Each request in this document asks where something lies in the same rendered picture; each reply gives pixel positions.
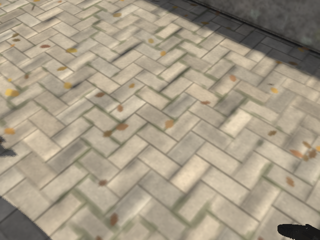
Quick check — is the robot right hand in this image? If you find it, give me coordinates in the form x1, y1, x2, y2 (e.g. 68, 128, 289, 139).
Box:
277, 224, 320, 240

